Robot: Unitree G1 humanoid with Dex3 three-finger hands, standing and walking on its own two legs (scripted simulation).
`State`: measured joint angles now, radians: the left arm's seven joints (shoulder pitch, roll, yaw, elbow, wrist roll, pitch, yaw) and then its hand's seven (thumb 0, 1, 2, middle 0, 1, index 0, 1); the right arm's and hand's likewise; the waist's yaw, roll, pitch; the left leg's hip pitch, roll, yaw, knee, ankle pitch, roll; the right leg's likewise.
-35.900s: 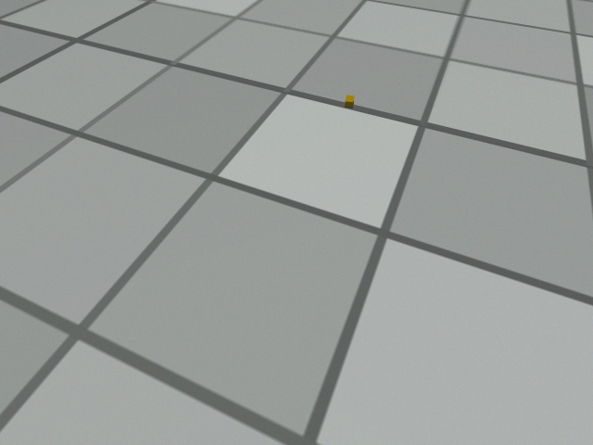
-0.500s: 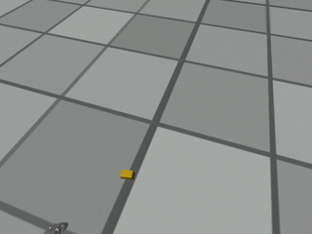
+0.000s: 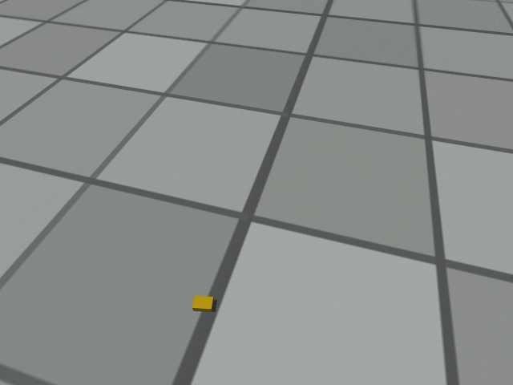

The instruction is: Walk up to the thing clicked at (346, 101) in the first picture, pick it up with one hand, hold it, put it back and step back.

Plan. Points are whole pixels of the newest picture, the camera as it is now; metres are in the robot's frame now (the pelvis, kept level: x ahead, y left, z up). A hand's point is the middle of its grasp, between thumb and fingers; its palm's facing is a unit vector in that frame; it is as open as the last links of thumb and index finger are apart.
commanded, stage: walk up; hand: left
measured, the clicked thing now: (203, 303) +0.53 +0.24 -0.76
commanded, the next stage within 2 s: stand in 1.98 s
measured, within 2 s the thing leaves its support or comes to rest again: neither
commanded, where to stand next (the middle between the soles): +0.13 -0.01 m, yaw +0 degrees
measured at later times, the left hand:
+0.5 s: hand (123, 381) +0.16 +0.26 -0.16, palm faces -0.02 -0.92 -0.38, open 7.4 cm
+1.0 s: hand out of the picture +0.07 +0.25 -0.15, palm faces -0.06 -0.91 -0.42, open 7.4 cm
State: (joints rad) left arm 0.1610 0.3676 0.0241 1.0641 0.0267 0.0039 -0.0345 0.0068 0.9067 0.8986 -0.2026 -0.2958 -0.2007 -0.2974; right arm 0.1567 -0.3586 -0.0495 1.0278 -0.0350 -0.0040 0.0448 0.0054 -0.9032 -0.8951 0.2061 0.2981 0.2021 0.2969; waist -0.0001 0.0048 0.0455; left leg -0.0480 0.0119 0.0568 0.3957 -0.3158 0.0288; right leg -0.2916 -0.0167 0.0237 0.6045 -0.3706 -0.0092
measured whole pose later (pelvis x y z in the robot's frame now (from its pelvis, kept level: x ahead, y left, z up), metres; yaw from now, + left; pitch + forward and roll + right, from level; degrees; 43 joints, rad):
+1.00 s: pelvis +0.01 -0.02 -0.01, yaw -3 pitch -3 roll +1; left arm 0.24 0.34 0.04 0.97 0.03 0.00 0.00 0.01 0.90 0.90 -0.20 -0.30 -0.20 -0.30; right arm 0.17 -0.39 -0.03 0.93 -0.01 0.04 0.01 0.01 -0.90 -0.90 0.20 0.30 0.20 0.30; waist 0.00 0.06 0.09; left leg -0.33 -0.02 -0.08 0.72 -0.40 0.01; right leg -0.15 0.02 0.03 0.59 -0.39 -0.03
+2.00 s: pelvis +0.01 +0.01 -0.02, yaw +2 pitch -3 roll -1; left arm 0.21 0.38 0.04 0.99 0.00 0.00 0.00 0.01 0.91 0.90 -0.20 -0.30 -0.20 -0.30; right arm 0.19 -0.36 -0.01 0.94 -0.02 -0.01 0.02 0.01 -0.90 -0.89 0.21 0.30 0.20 0.30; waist 0.02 -0.01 0.10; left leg -0.25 0.03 -0.05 0.66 -0.36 -0.02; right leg -0.27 0.00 0.01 0.61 -0.29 0.00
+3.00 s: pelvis +0.02 +0.00 +0.01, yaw +1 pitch -1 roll +0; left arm 0.08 0.35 0.00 1.14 0.00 -0.01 -0.02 0.01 0.91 0.90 -0.20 -0.30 -0.20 -0.30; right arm 0.10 -0.36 0.00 1.15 -0.01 -0.01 0.02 0.01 -0.90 -0.90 0.20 0.30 0.20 0.30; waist 0.00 0.00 0.05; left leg -0.10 0.03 -0.03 0.31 -0.19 -0.04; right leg -0.16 0.00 0.02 0.35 -0.16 0.00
